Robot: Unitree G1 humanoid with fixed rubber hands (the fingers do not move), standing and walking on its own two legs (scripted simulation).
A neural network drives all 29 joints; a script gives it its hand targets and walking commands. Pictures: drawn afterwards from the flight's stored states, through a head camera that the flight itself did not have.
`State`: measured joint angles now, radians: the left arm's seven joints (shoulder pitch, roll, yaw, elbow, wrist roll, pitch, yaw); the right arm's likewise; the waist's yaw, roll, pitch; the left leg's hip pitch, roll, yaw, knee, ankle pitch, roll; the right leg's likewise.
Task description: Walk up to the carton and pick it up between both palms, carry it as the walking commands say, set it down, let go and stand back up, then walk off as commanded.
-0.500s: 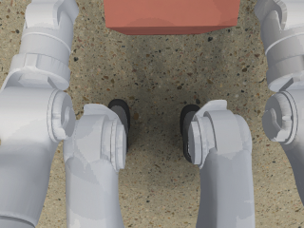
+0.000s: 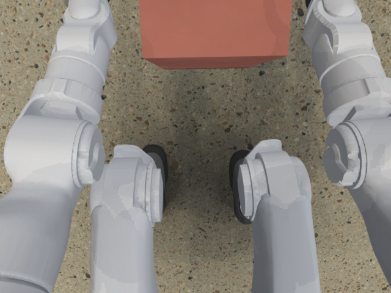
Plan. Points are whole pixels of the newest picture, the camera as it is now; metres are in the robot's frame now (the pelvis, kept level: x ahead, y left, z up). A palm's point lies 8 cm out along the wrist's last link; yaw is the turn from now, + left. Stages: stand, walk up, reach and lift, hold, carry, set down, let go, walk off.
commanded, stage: reach and lift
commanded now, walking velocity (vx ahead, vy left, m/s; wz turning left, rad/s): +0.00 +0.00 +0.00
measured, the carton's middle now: (209, 3) +0.55 -0.02 -0.25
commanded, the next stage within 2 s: none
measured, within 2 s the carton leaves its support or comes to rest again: leaves its support in 0.98 s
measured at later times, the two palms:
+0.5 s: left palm out of the picture +0.55 +0.13 -0.17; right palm out of the picture +0.54 -0.16 -0.16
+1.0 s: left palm out of the picture +0.55 +0.14 -0.16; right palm out of the picture +0.54 -0.15 -0.16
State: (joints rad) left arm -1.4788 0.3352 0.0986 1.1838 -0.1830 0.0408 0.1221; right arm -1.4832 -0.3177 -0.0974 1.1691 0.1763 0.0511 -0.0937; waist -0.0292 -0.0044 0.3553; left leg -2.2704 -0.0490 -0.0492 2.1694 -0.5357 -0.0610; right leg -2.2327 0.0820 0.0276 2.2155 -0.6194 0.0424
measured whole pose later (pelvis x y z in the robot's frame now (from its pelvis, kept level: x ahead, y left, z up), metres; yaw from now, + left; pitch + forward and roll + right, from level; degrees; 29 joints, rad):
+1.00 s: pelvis +0.01 +0.00 -0.01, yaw +0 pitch +37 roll +0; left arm -1.43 0.24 0.28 1.02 0.00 0.20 0.12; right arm -1.38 -0.19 -0.25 0.93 0.00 0.21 -0.11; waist -0.03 0.02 0.32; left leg -2.28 -0.06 -0.06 2.20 -0.55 -0.07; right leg -2.25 0.08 0.02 2.24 -0.64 0.03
